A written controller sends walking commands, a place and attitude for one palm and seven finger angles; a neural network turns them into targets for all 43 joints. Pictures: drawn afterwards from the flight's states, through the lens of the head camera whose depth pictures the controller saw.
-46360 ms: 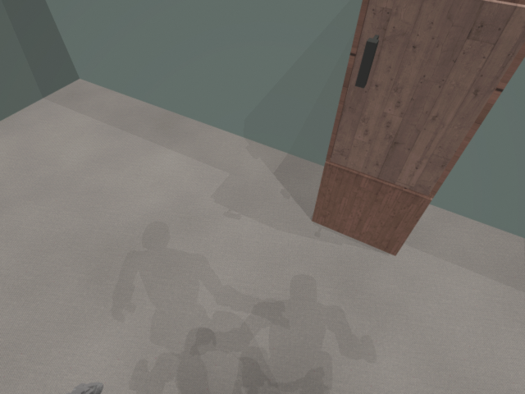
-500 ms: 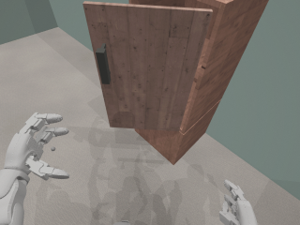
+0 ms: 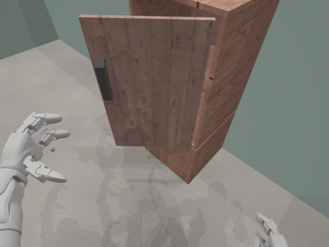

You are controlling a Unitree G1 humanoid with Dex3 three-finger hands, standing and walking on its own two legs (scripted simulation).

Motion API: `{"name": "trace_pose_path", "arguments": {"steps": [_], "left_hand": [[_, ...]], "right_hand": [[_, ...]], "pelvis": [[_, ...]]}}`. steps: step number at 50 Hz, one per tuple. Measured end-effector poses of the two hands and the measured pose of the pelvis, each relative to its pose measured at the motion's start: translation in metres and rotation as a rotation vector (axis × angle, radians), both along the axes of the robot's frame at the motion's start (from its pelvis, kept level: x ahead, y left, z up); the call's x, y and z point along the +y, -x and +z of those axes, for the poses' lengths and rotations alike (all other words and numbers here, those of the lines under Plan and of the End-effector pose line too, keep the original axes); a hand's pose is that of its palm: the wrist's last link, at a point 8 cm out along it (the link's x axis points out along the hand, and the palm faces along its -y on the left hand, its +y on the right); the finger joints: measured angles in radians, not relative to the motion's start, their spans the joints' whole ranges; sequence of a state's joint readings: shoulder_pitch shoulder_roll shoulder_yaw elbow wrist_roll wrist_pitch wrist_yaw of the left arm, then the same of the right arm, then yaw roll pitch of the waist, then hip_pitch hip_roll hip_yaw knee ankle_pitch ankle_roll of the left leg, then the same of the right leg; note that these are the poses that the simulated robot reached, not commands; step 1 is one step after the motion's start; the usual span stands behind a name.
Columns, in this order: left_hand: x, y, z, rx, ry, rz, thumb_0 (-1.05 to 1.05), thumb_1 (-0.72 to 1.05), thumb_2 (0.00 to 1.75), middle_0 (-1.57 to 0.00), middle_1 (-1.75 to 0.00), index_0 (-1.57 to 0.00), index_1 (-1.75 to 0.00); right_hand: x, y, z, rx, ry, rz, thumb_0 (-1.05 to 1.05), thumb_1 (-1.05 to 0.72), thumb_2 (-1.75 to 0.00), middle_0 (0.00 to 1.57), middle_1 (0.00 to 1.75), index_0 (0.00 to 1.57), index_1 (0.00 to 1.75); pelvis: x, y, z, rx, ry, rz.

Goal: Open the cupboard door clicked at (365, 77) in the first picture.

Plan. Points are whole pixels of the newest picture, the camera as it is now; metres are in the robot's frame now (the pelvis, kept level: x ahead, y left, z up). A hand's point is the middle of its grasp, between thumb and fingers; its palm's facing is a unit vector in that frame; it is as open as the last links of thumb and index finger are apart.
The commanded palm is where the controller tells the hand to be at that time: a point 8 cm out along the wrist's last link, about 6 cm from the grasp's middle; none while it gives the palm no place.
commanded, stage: raise the hand with hooked fingers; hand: left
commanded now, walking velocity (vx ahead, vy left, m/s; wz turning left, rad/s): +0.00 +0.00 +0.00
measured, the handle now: (105, 78) +0.58 +0.23 +0.09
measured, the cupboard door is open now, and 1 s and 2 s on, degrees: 42 42 42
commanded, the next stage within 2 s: move the hooked fingers beside the handle in 0.28 s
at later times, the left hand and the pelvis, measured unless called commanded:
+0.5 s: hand (60, 150) +0.29 +0.26 +0.10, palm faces +0.08 -1.00 -0.01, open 14.0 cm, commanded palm +0.28 +0.31 +0.11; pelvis +0.00 -0.02 +0.00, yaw +0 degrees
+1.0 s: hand (70, 121) +0.38 +0.27 +0.10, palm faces +0.04 -1.00 +0.01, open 14.0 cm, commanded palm +0.36 +0.32 +0.10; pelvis +0.00 +0.00 -0.01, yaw -1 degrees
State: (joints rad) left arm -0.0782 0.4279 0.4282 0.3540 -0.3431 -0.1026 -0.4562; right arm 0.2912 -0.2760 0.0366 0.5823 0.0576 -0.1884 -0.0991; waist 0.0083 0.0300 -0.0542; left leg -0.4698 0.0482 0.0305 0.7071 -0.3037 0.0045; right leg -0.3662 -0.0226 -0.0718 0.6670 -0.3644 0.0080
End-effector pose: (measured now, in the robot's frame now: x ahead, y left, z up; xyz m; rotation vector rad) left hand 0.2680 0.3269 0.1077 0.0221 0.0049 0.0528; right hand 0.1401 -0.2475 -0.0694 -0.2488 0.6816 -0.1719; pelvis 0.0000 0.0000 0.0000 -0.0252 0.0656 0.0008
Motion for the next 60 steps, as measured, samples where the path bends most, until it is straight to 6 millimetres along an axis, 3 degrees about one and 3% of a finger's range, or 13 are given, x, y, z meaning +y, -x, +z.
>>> {"name": "trace_pose_path", "arguments": {"steps": [13, 25, 33, 41, 50, 60], "left_hand": [[-0.015, 0.006, -0.001, -0.016, 0.0, 0.02, -0.01, -0.5, 0.3, -0.3, -1.2, -0.3, -1.2], [-0.017, 0.001, -0.003, -0.012, 0.007, 0.025, -0.01, -0.5, 0.3, -0.31, -1.2, -0.3, -1.2], [-0.014, -0.028, -0.003, -0.007, 0.015, 0.011, -0.01, -0.5, 0.3, -0.3, -1.2, -0.3, -1.2], [-0.008, -0.064, -0.007, 0.009, 0.029, 0.003, -0.01, -0.5, 0.3, -0.3, -1.2, -0.3, -1.2], [-0.003, -0.088, -0.008, -0.001, 0.028, -0.013, -0.01, -0.5, 0.3, -0.3, -1.2, -0.3, -1.2], [0.0, -0.116, -0.009, -0.01, 0.036, -0.007, -0.01, -0.5, 0.3, -0.3, -1.2, -0.3, -1.2]], "right_hand": [[-0.01, -0.001, -0.004, 0.002, -0.014, -0.002, 0.02, -0.9, -0.9, 0.2, 0.3, 0.2, 0.3], [-0.013, -0.007, -0.004, -0.013, -0.013, 0.005, 0.02, -0.9, -0.9, 0.2, 0.3, 0.2, 0.3], [-0.015, 0.002, -0.01, 0.039, 0.007, -0.007, 0.02, -0.9, -0.9, 0.2, 0.3, 0.2, 0.3], [-0.018, 0.027, -0.017, 0.124, 0.018, -0.054, 0.02, -0.9, -0.9, 0.21, 0.3, 0.2, 0.3], [-0.017, 0.057, -0.025, 0.243, 0.029, -0.102, 0.02, -0.9, -0.9, 0.2, 0.3, 0.2, 0.3], [-0.012, 0.071, -0.029, 0.307, 0.033, -0.127, 0.01, -0.9, -0.9, 0.21, 0.3, 0.2, 0.3]], "pelvis": [[-0.014, 0.002, 0.0, -0.009, -0.007, 0.001], [-0.017, 0.003, -0.001, -0.006, -0.009, 0.002], [-0.015, 0.005, -0.003, 0.011, -0.006, 0.007], [-0.01, 0.004, -0.005, 0.042, -0.003, -0.009], [0.0, -0.001, -0.006, 0.07, 0.003, -0.016], [0.006, -0.002, -0.009, 0.098, 0.008, -0.022]]}}
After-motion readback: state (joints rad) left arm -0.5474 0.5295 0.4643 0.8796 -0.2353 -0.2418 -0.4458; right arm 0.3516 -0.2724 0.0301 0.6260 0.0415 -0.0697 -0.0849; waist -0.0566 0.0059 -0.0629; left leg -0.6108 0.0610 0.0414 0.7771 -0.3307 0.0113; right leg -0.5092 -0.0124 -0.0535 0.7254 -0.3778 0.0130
